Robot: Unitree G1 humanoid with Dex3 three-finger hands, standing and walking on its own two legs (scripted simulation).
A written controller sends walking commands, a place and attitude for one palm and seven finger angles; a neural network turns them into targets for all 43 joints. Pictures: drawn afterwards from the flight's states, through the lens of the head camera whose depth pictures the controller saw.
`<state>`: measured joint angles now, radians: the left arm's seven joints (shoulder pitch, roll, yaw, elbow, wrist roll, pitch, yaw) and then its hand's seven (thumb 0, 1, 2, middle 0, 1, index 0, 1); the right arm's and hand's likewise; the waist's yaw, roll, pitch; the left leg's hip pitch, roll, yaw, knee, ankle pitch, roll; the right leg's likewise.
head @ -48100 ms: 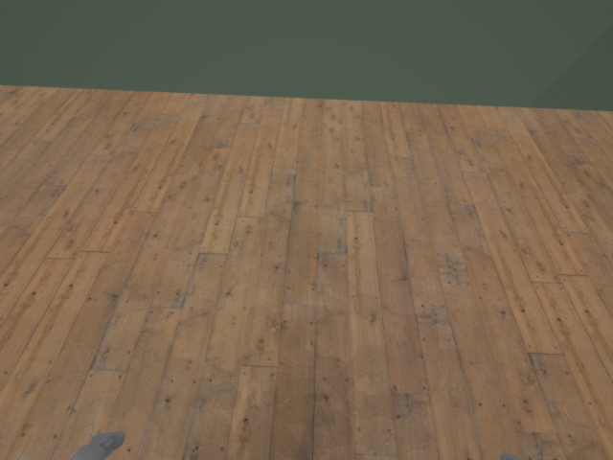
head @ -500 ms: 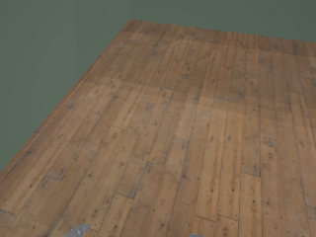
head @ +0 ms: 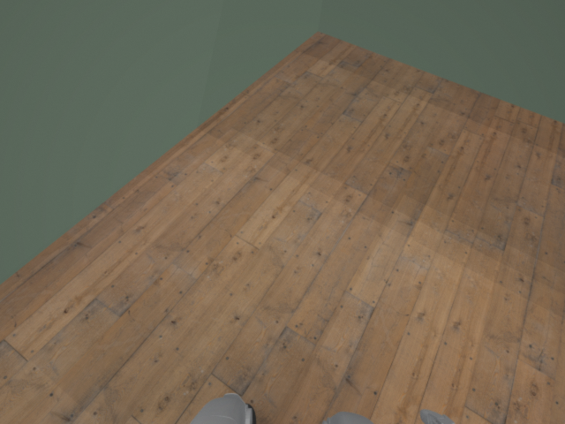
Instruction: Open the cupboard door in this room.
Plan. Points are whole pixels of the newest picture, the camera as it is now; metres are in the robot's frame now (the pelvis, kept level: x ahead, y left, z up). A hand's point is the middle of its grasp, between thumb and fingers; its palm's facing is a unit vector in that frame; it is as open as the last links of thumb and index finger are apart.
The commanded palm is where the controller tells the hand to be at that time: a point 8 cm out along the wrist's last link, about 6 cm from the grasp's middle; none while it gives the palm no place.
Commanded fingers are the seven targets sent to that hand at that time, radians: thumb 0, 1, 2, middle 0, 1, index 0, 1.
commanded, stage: turn to face it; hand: left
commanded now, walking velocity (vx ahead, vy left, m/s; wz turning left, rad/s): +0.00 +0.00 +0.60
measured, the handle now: out of the picture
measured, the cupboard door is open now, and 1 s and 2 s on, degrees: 48 48 48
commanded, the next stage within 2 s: none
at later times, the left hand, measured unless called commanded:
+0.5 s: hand out of the picture +0.09 +0.13 -0.13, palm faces +0.27 -0.93 -0.27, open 7.4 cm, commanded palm none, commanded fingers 0.00 0.90 0.90 -0.20 -0.30 -0.20 -0.30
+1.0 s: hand out of the picture +0.07 +0.17 -0.14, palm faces +0.56 -0.78 -0.29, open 7.4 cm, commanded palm none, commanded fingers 0.00 0.90 0.90 -0.20 -0.30 -0.20 -0.30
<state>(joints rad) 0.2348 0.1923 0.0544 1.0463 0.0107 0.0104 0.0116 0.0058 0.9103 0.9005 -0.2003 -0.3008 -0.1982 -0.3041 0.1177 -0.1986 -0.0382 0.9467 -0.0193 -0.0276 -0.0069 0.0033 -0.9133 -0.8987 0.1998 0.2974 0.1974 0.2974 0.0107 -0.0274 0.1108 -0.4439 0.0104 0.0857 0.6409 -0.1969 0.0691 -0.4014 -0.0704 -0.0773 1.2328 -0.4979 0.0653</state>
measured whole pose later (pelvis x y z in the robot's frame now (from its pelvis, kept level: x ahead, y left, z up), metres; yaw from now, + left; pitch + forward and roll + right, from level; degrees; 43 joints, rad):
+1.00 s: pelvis +0.10 -0.08 +0.01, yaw +34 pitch +2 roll -1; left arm 0.12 0.26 0.07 0.85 0.01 0.05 0.00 0.00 0.91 0.90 -0.20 -0.30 -0.20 -0.30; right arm 0.13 -0.24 -0.05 0.89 -0.02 0.05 0.01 0.01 -0.91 -0.90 0.20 0.30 0.20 0.30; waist 0.00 0.01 0.10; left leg -0.35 -0.01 -0.06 0.56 -0.24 0.00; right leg -0.43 -0.07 -0.01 0.85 -0.42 0.08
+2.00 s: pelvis +0.18 -0.10 +0.02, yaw +71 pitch +1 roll +1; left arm 0.14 0.19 0.03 0.85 0.01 0.02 0.03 0.00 0.90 0.90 -0.20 -0.30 -0.20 -0.30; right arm 0.17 -0.27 -0.10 0.93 -0.01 0.08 0.01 0.01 -0.91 -0.90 0.20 0.30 0.20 0.30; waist -0.05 0.04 0.11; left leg -0.54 -0.04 -0.04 1.11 -0.45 -0.05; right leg -0.23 -0.06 -0.08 0.53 -0.32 0.00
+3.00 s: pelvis +0.23 -0.06 +0.02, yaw +105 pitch +0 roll +2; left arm 0.23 0.17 0.03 0.91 0.02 0.00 0.03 0.00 0.91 0.90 -0.20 -0.30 -0.20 -0.30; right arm 0.14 -0.24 -0.07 0.97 -0.01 0.08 0.01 0.01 -0.91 -0.90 0.20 0.30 0.20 0.30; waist -0.01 -0.01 0.11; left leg -0.43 0.01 0.02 0.94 -0.44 -0.07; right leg -0.17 -0.09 -0.15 0.49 -0.31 -0.01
